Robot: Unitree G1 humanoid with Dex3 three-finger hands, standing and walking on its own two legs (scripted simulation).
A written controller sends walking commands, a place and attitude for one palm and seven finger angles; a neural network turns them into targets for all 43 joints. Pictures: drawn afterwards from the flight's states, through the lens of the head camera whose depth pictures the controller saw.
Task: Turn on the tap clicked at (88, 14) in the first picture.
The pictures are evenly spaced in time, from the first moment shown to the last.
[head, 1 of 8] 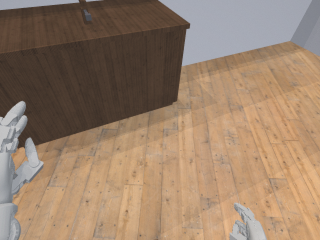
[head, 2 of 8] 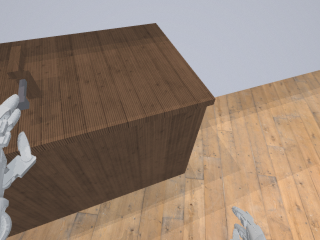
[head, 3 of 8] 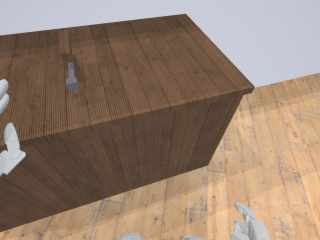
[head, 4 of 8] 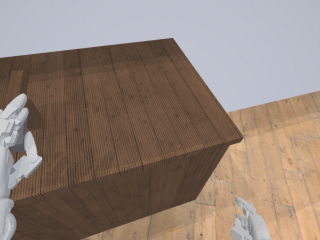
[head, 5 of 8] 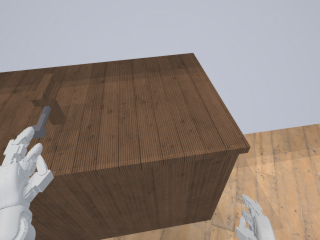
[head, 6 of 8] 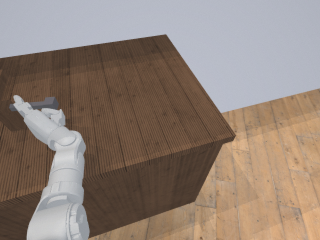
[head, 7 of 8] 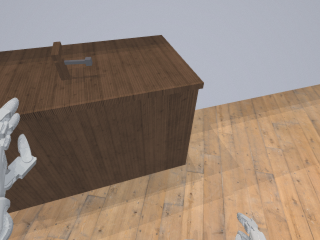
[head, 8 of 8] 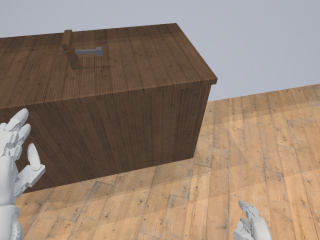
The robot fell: no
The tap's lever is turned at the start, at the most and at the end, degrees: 0 80 80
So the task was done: yes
